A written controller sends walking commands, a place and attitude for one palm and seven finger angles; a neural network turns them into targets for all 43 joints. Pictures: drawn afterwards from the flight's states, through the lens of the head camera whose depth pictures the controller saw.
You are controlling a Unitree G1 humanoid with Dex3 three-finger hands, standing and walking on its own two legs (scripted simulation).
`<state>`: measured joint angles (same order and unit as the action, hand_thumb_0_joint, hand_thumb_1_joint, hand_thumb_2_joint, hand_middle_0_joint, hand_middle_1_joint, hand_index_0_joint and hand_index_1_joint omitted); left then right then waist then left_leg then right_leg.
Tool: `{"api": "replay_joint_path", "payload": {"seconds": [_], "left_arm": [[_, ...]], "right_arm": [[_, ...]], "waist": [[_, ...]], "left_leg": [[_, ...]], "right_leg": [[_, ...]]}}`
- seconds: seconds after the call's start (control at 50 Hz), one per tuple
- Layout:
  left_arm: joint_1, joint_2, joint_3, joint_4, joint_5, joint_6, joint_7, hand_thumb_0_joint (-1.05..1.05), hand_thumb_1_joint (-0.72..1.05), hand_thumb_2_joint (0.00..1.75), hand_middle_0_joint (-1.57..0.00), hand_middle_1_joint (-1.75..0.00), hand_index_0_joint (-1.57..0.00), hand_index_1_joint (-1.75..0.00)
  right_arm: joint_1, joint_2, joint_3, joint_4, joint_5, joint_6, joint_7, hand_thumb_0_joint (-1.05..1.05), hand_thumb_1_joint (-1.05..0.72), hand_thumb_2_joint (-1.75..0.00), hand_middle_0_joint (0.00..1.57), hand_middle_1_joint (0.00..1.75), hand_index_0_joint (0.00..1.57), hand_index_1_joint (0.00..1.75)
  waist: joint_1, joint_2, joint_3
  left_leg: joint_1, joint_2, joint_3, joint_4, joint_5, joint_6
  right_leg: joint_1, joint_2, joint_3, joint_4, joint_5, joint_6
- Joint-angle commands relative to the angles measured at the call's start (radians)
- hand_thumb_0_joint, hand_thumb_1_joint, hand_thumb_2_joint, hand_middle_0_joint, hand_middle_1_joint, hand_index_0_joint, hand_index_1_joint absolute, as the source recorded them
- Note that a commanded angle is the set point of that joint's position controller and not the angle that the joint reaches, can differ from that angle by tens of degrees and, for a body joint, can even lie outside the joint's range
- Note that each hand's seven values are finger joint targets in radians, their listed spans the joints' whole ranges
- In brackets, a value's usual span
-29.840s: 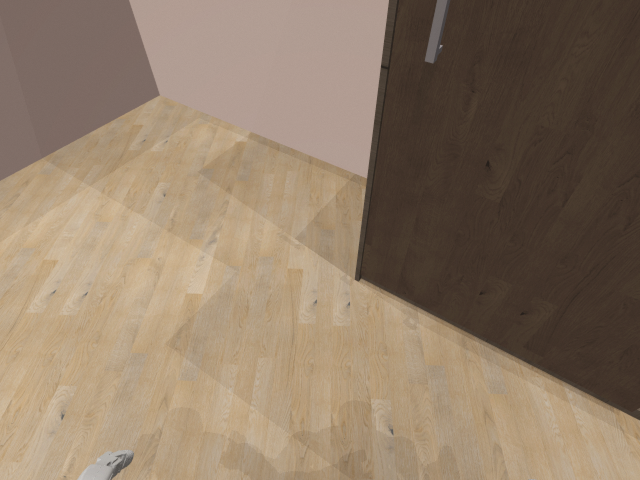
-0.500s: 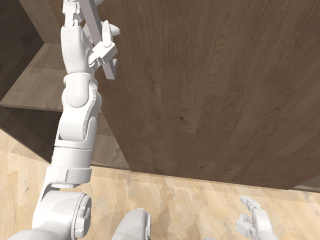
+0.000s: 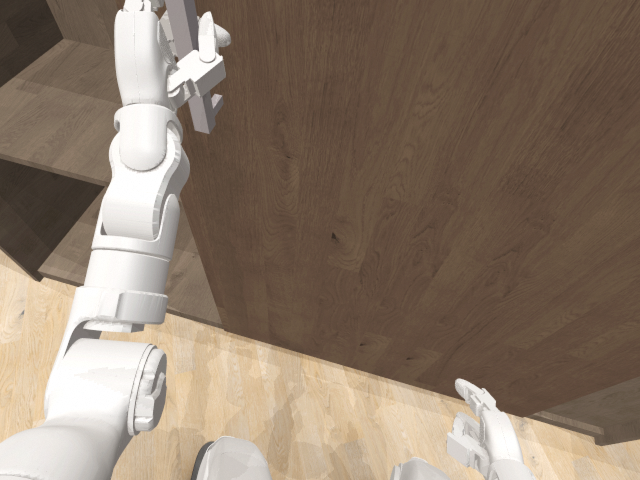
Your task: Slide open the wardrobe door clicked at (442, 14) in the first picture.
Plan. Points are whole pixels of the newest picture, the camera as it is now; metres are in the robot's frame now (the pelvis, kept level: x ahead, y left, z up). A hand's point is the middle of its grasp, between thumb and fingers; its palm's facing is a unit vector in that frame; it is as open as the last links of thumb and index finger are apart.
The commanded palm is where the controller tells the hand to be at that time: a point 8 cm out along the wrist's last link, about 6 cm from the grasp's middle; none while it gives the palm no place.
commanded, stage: step sideways, sliding the door along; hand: left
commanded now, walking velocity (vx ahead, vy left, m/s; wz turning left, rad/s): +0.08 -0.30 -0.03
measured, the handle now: (192, 11) +0.45 +0.25 +0.27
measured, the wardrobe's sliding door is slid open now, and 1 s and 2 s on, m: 0.65 0.65 0.65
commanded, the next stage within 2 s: stop walking and hold the door there in 0.34 s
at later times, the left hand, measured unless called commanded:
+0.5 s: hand (222, 60) +0.42 +0.21 +0.25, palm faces +0.53 -0.85 -0.04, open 7.1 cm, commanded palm +0.39 +0.23 +0.19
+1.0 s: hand (213, 46) +0.44 +0.23 +0.25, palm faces +0.80 -0.57 -0.21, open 6.7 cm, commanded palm +0.39 +0.24 +0.19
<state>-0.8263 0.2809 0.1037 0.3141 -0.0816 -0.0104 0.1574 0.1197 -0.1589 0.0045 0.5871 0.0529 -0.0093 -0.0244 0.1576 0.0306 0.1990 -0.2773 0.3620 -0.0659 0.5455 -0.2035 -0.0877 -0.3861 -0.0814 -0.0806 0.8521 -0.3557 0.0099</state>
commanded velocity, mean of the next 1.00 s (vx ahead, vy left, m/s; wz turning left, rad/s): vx -0.08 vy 0.00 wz -0.04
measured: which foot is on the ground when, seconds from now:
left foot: down 0.00-0.04, up 0.06-0.22, down 0.24-0.76, up 0.78-1.00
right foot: up 0.00-0.02, down 0.04-0.24, up 0.26-0.78, down 0.80-1.00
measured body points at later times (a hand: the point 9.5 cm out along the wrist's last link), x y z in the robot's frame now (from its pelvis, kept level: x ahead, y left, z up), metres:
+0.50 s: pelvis +0.06 -0.10 +0.03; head +0.12 -0.03 +0.47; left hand +0.39 +0.26 +0.25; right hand +0.27 -0.28 -0.05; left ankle +0.08 +0.05 -0.72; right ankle +0.04 -0.27 -0.43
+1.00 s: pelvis +0.09 -0.17 -0.02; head +0.16 -0.23 +0.42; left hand +0.39 +0.26 +0.26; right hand +0.20 -0.49 -0.16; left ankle +0.09 -0.05 -0.67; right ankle +0.22 -0.38 -0.72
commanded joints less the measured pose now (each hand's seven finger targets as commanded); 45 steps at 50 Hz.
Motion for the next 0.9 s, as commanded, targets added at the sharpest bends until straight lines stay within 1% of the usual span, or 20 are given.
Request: {"api": "replay_joint_path", "payload": {"seconds": [0.0, 0.02, 0.04, 0.08, 0.12, 0.2, 0.22, 0.24, 0.32, 0.42, 0.44, 0.5, 0.62, 0.68, 0.72, 0.76, 0.8, 0.82, 0.84, 0.88], "left_arm": [[-0.483, -0.01, -0.169, -0.249, 0.018, -0.116, -0.083, 0.0, 0.9, 0.9, -0.45, -1.4, -0.45, -1.4], [-0.468, 0.094, -0.091, -0.265, 0.024, -0.12, -0.071, 0.0, 0.9, 0.9, -0.45, -1.4, -0.45, -1.4], [-0.455, 0.128, -0.059, -0.295, 0.025, -0.117, -0.061, 0.0, 0.9, 0.9, -0.45, -1.4, -0.45, -1.4], [-0.522, 0.098, -0.091, -0.446, -0.012, -0.112, -0.057, 0.0, 0.9, 0.9, -0.45, -1.4, -0.45, -1.4], [-0.4, 0.007, -0.108, -0.451, -0.032, -0.108, -0.056, 0.0, 0.9, 0.9, -0.45, -1.4, -0.45, -1.4], [-0.302, 0.011, -0.101, -0.576, -0.012, -0.15, -0.043, 0.0, 0.9, 0.9, -0.45, -1.4, -0.45, -1.4], [-0.281, -0.017, -0.117, -0.61, -0.017, -0.162, -0.046, 0.0, 0.9, 0.9, -0.45, -1.4, -0.45, -1.4], [-0.197, -0.042, -0.127, -0.552, -0.017, -0.165, -0.049, 0.0, 0.9, 0.9, -0.45, -1.4, -0.45, -1.4], [-0.262, 0.057, -0.086, -0.651, -0.007, -0.16, -0.05, 0.0, 0.9, 0.9, -0.45, -1.4, -0.45, -1.4], [-0.166, 0.086, -0.072, -0.692, 0.01, -0.12, -0.054, 0.0, 0.9, 0.9, -0.45, -1.4, -0.45, -1.4], [0.116, 0.601, 0.44, -0.268, 0.07, -0.109, -0.007, 0.0, 0.9, 0.9, -0.45, -1.4, -0.45, -1.4], [0.003, 0.505, 0.297, -0.483, 0.045, -0.145, -0.04, 0.0, 0.9, 0.9, -0.45, -1.4, -0.45, -1.4], [0.075, 0.72, 0.499, -0.432, 0.053, -0.141, -0.008, 0.0, 0.9, 0.9, -0.45, -1.4, -0.45, -1.4], [0.065, 0.831, 0.605, -0.322, 0.079, -0.136, -0.002, 0.0, 0.9, 0.9, -0.45, -1.4, -0.45, -1.4], [0.075, 0.921, 0.678, -0.202, 0.113, -0.133, -0.025, 0.0, 0.9, 0.9, -0.45, -1.4, -0.45, -1.4], [0.181, 1.023, 0.771, -0.071, 0.114, -0.109, -0.034, 0.0, 0.9, 0.9, -0.45, -1.4, -0.45, -1.4], [0.108, 1.11, 0.812, -0.064, 0.135, -0.128, -0.029, 0.0, 0.9, 0.9, -0.45, -1.4, -0.45, -1.4], [0.081, 1.058, 0.788, 0.009, 0.111, -0.116, -0.048, 0.0, 0.9, 0.9, -0.45, -1.4, -0.45, -1.4], [-0.037, 0.894, 0.651, -0.191, 0.052, -0.111, -0.07, 0.0, 0.9, 0.9, -0.45, -1.4, -0.45, -1.4], [0.052, 0.971, 0.803, -0.054, 0.046, -0.135, -0.058, 0.0, 0.9, 0.9, -0.45, -1.4, -0.45, -1.4]], "right_arm": [[-0.072, -0.089, -0.031, -0.065, 0.021, -0.061, 0.0, 0.0, -0.9, -0.9, 0.2, 0.3, 0.2, 0.3], [-0.115, -0.085, -0.036, -0.071, 0.019, -0.065, -0.004, 0.0, -0.9, -0.9, 0.2, 0.3, 0.2, 0.3], [-0.135, -0.111, -0.037, -0.069, 0.004, -0.07, -0.011, 0.0, -0.9, -0.9, 0.2, 0.3, 0.2, 0.3], [-0.147, -0.146, -0.042, -0.056, 0.022, -0.059, -0.013, 0.0, -0.9, -0.9, 0.2, 0.3, 0.2, 0.3], [-0.103, -0.156, -0.056, -0.04, 0.022, -0.041, -0.013, 0.0, -0.9, -0.9, 0.2, 0.3, 0.2, 0.3], [-0.099, -0.176, -0.086, -0.078, 0.018, -0.004, -0.014, 0.0, -0.9, -0.9, 0.2, 0.3, 0.2, 0.3], [-0.116, -0.192, -0.114, -0.103, 0.004, -0.009, -0.001, 0.0, -0.9, -0.9, 0.2, 0.3, 0.2, 0.3], [-0.104, -0.193, -0.106, -0.124, 0.014, -0.013, 0.017, 0.0, -0.9, -0.9, 0.2, 0.3, 0.2, 0.3], [-0.092, -0.197, -0.096, -0.103, 0.002, -0.008, 0.03, 0.0, -0.9, -0.9, 0.2, 0.3, 0.2, 0.3], [-0.05, -0.181, -0.074, -0.14, -0.002, -0.021, 0.02, 0.0, -0.9, -0.9, 0.2, 0.3, 0.2, 0.3], [0.016, -0.232, -0.086, -0.068, -0.018, 0.0, -0.009, 0.0, -0.9, -0.9, 0.2, 0.3, 0.2, 0.3], [-0.026, -0.203, -0.055, -0.144, -0.011, -0.011, -0.025, 0.0, -0.9, -0.9, 0.2, 0.3, 0.2, 0.3], [-0.039, -0.218, -0.029, -0.151, 0.004, -0.086, -0.076, 0.0, -0.9, -0.9, 0.2, 0.3, 0.2, 0.3], [-0.002, -0.241, -0.03, -0.11, 0.01, -0.118, -0.084, 0.0, -0.9, -0.9, 0.2, 0.3, 0.2, 0.3], [0.037, -0.212, -0.041, -0.041, 0.002, -0.136, -0.081, 0.0, -0.9, -0.9, 0.2, 0.3, 0.2, 0.3], [0.015, -0.222, -0.027, -0.054, 0.007, -0.147, -0.097, 0.0, -0.9, -0.9, 0.2, 0.3, 0.2, 0.3], [-0.058, -0.201, -0.013, -0.021, -0.029, -0.188, -0.091, 0.0, -0.9, -0.9, 0.2, 0.3, 0.2, 0.3], [0.03, -0.246, -0.048, 0.003, -0.016, -0.157, -0.076, 0.0, -0.9, -0.9, 0.2, 0.3, 0.2, 0.3], [0.0, -0.278, -0.082, -0.01, -0.001, -0.131, -0.048, 0.0, -0.9, -0.9, 0.2, 0.3, 0.2, 0.3], [-0.007, -0.321, -0.118, 0.012, 0.014, -0.149, -0.032, 0.0, -0.9, -0.9, 0.2, 0.3, 0.2, 0.3]], "waist": [[-0.162, -0.114, -0.454], [-0.137, -0.337, -0.428], [-0.132, -0.202, -0.385], [-0.142, -0.421, -0.307], [-0.154, -0.425, -0.329], [-0.192, -0.012, -0.484], [-0.159, 0.258, -0.536], [-0.16, 0.314, -0.575], [-0.2, 0.097, -0.452], [-0.174, 0.178, -0.458], [-0.155, 0.179, -0.46], [-0.172, 0.375, -0.44], [-0.169, 0.529, -0.378], [-0.125, 0.422, -0.374], [-0.133, -0.021, -0.39], [-0.134, -0.145, -0.449], [-0.125, -0.026, -0.312], [-0.152, -0.33, -0.386], [-0.164, -0.52, -0.409], [-0.152, -0.549, -0.435]], "left_leg": [[-0.09, -0.223, 0.136, 0.454, -0.131, 0.089], [-0.329, -0.304, 0.085, 0.774, -0.382, 0.064], [-0.358, -0.321, 0.02, 0.906, -0.407, 0.061], [-0.386, -0.296, -0.011, 0.985, -0.338, 0.056], [-0.289, -0.258, -0.01, 0.763, -0.359, 0.08], [0.32, -0.234, 0.108, -0.291, 0.304, 0.113], [0.598, 0.062, -0.179, -0.185, 0.748, 0.208], [0.624, 0.172, -0.309, -0.139, 0.901, 0.267], [0.46, 0.137, -0.125, -0.141, 0.601, 0.318], [0.528, 0.065, 0.075, -0.134, 0.498, 0.258], [0.542, 0.064, 0.09, -0.173, 0.497, 0.244], [0.517, 0.039, 0.103, -0.165, 0.474, 0.288], [0.313, 0.011, 0.217, -0.196, 0.289, 0.287], [0.067, -0.048, 0.302, -0.015, 0.271, 0.182], [-0.023, -0.223, 0.173, 0.53, 0.009, 0.106], [-0.198, -0.342, -0.019, 0.896, -0.3, 0.118], [-0.339, -0.35, -0.012, 1.043, -0.316, 0.101], [-0.316, -0.388, -0.104, 1.036, -0.234, 0.067], [-0.275, -0.418, -0.146, 1.046, -0.18, 0.061], [-0.24, -0.398, -0.089, 0.937, -0.177, 0.062]], "right_leg": [[0.384, -0.058, 0.153, -0.494, 0.256, -0.063], [0.427, -0.234, 0.464, -0.524, 0.4, -0.174], [0.334, -0.291, 0.526, -0.557, 0.367, -0.219], [0.293, -0.245, 0.537, -0.496, 0.336, -0.283], [0.306, -0.208, 0.313, -0.379, 0.438, -0.27], [0.229, -0.047, 0.083, 0.136, 0.562, -0.092], [-0.115, 0.036, 0.041, 0.373, -0.001, -0.034], [-0.195, 0.059, 0.129, 0.621, -0.195, -0.025], [-0.42, 0.075, 0.155, 1.032, -0.18, 0.006], [-0.615, 0.07, 0.08, 1.124, -0.15, 0.034], [-0.661, 0.069, 0.073, 1.091, -0.127, 0.049], [-0.702, 0.063, 0.056, 1.061, -0.154, 0.041], [-0.475, 0.01, 0.017, 0.684, -0.219, -0.003], [0.04, 0.043, -0.026, 0.086, -0.1, -0.021], [0.231, -0.043, 0.279, -0.324, 0.314, -0.048], [0.344, -0.207, 0.51, -0.402, 0.581, -0.062], [0.169, -0.249, 0.73, -0.524, 0.416, -0.137], [0.129, -0.29, 0.887, -0.594, 0.059, -0.163], [0.173, -0.281, 0.918, -0.615, -0.188, -0.153], [0.188, -0.248, 0.635, -0.524, -0.116, -0.154]]}}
